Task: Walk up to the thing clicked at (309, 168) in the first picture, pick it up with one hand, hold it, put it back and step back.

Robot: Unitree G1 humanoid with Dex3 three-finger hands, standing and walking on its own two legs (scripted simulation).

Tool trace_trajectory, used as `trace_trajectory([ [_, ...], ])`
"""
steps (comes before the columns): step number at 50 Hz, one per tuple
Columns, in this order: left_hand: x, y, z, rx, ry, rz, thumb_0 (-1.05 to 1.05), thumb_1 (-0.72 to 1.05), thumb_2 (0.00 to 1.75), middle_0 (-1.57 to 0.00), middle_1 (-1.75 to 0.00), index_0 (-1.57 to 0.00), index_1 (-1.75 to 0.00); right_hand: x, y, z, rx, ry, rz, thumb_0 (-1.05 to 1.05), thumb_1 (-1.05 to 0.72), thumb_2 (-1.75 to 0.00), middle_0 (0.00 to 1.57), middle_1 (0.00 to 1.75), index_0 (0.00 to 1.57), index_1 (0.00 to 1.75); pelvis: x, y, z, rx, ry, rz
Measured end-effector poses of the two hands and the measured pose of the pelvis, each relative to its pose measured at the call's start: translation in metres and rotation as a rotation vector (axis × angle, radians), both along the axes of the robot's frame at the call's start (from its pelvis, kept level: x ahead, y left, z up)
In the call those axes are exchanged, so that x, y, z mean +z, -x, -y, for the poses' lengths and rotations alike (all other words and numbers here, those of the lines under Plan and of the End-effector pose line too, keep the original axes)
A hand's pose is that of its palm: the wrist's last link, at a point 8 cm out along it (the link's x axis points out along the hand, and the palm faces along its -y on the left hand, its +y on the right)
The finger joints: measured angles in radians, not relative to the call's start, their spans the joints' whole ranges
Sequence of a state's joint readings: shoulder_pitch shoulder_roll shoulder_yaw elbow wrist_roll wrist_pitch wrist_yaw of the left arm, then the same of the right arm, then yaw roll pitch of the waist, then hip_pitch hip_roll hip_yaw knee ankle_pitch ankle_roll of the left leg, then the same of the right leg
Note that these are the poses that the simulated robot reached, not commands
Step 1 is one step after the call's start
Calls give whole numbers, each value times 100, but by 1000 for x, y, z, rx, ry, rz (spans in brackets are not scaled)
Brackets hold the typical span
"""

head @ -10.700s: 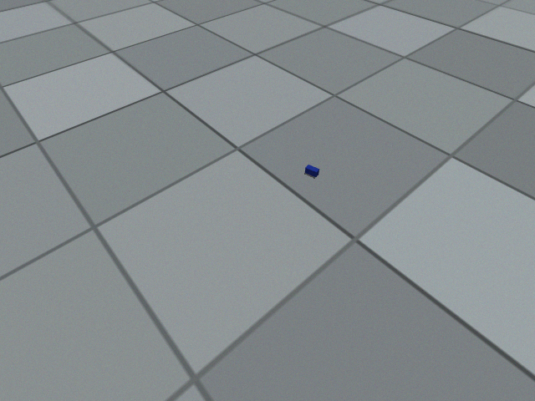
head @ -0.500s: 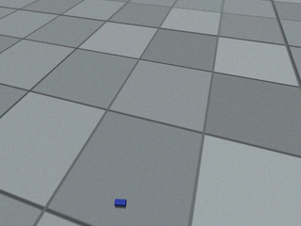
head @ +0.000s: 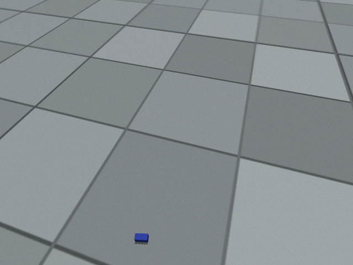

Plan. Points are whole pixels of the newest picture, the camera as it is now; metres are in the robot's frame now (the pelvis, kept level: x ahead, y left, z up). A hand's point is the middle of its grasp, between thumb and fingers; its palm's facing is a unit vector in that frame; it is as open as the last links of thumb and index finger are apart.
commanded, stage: stand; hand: left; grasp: from above
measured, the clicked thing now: (141, 237) +0.41 +0.19 -0.76
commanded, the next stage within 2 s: rise first in 0.18 s
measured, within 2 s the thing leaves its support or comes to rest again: neither
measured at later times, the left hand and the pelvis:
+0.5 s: hand out of the picture +0.14 +0.25 -0.17, palm faces +0.00 -0.95 -0.32, open 8.4 cm; pelvis -0.02 +0.00 -0.02, yaw +0 degrees
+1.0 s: hand out of the picture +0.11 +0.26 -0.23, palm faces -0.15 -0.89 -0.43, open 12.2 cm; pelvis -0.02 +0.00 -0.09, yaw +0 degrees
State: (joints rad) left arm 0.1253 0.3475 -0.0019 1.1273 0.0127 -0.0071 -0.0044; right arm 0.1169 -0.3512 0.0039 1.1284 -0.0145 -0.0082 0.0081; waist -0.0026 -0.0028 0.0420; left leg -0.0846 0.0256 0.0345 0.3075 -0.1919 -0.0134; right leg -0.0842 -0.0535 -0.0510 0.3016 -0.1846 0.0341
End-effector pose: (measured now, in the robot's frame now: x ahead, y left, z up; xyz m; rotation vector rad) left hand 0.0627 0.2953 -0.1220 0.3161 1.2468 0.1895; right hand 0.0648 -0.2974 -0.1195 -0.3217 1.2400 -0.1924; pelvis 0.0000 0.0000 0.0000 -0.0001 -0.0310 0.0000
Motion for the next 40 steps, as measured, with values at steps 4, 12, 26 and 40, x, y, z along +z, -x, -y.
trace_trajectory([
  [4,0,1,0,0,1,-2,0,90,90,-21,-30,-21,-30,0,1,0,0,0,-3,1,-91,-90,21,30,21,30,0,0,0,1,0,0],
  [12,0,3,-1,1,0,-10,0,90,90,-21,-30,-21,-30,-1,2,-1,1,0,-5,1,-91,-90,21,30,21,30,0,0,-1,-1,-1,0],
  [26,-15,-74,2,-31,12,141,1,51,81,-29,-57,-29,-57,-9,-3,-30,-23,-48,161,1,-90,-90,20,30,21,30,-21,20,4,-5,3,-137],
  [40,-51,-61,-2,-105,-61,75,0,-19,74,-40,-73,-39,-75,-36,-20,-37,-5,-54,273,1,-93,-90,21,30,21,30,-61,20,-2,-10,15,-259],
])
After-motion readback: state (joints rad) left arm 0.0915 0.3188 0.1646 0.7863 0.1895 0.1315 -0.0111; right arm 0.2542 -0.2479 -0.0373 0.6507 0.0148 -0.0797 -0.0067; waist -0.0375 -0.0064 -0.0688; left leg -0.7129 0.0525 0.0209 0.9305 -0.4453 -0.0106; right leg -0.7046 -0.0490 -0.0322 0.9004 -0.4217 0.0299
